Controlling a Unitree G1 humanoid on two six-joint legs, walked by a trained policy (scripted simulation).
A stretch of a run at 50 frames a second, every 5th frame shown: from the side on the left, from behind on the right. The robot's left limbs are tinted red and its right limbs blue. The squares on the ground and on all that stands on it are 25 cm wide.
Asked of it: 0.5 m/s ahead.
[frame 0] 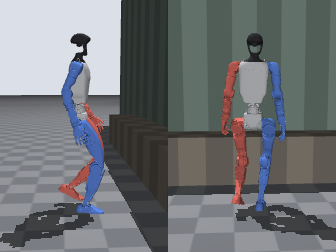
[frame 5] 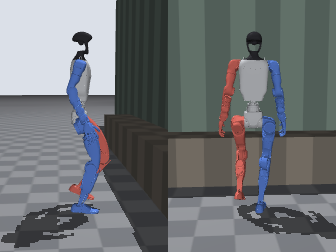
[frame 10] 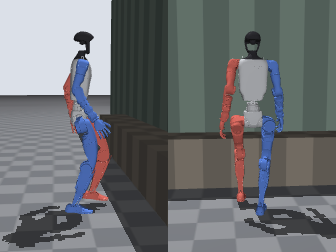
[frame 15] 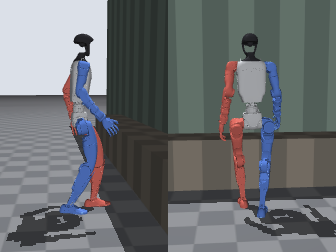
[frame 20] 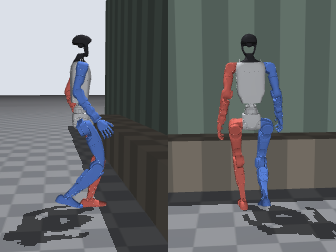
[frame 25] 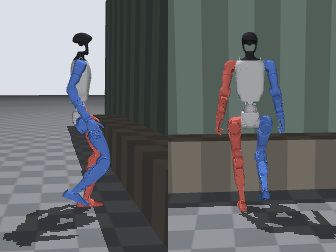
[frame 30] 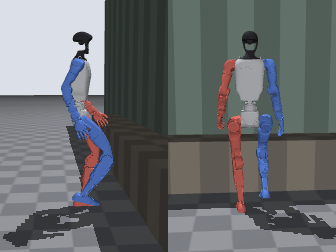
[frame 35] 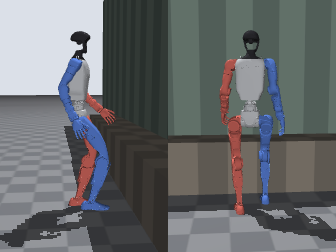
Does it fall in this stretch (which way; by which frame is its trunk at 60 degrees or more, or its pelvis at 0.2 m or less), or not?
no
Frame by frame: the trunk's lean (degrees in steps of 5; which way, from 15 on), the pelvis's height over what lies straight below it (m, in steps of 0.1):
0: 0, 0.8
5: 5, 0.8
10: 5, 0.8
15: 5, 0.8
20: 5, 0.8
25: 0, 0.8
30: 5, 0.8
35: 0, 0.8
